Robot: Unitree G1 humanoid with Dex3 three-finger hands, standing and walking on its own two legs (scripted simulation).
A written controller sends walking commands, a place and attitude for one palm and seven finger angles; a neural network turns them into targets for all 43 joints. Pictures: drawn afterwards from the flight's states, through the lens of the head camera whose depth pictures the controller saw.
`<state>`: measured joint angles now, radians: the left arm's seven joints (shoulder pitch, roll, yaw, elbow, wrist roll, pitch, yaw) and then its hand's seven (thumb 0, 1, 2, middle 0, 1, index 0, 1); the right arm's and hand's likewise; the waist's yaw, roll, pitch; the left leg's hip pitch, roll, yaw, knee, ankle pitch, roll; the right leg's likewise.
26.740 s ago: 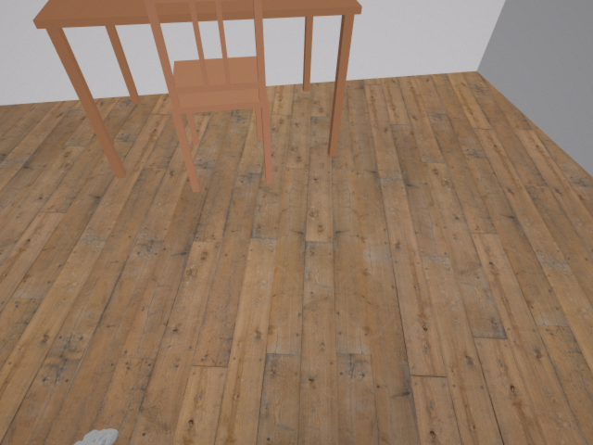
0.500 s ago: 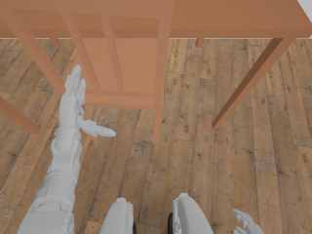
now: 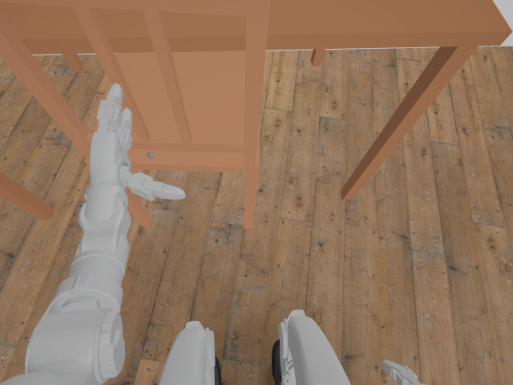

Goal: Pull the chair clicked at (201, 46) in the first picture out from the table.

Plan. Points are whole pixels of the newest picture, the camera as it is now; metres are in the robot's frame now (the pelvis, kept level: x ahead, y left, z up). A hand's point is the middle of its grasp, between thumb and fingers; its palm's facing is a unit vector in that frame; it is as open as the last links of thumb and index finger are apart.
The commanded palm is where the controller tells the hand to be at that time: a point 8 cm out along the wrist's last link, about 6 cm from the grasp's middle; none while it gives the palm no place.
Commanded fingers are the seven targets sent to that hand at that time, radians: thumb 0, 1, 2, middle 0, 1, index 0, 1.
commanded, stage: push the fingers through the gap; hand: left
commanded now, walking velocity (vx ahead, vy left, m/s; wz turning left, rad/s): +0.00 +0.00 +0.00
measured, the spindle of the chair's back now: (121, 87) +0.58 +0.20 +0.04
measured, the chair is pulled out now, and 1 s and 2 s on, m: -0.09 -0.09 -0.09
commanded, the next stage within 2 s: hook a spindle and tug to test in 0.18 s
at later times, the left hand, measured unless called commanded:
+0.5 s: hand (152, 157) +0.46 +0.14 +0.02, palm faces +0.03 -1.00 -0.04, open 16.5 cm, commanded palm +0.43 +0.19 +0.03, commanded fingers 0.00 -0.50 0.30 -0.27 -0.74 -0.27 -0.74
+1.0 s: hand (158, 155) +0.46 +0.13 +0.02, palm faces +0.02 -1.00 -0.04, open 8.4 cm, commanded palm +0.43 +0.19 +0.03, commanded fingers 0.00 0.73 0.83 -0.50 -1.45 -0.50 -1.45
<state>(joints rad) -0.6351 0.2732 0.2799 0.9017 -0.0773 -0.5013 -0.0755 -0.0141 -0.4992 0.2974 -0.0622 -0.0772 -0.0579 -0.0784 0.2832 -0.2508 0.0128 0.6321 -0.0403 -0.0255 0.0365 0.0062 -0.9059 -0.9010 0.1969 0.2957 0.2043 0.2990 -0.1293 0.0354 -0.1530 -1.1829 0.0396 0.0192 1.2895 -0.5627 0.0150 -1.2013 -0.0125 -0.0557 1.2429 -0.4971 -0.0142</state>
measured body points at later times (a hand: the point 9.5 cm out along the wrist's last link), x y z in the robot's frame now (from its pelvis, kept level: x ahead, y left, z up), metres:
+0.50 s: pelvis +0.00 +0.00 +0.00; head +0.14 +0.01 +0.43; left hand +0.45 +0.19 +0.03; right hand +0.08 -0.25 -0.12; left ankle +0.02 +0.11 -0.62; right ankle +0.04 -0.12 -0.62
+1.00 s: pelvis +0.00 +0.00 +0.00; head +0.14 +0.01 +0.43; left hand +0.45 +0.19 +0.03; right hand +0.08 -0.25 -0.12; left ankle +0.02 +0.11 -0.62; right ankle +0.04 -0.12 -0.62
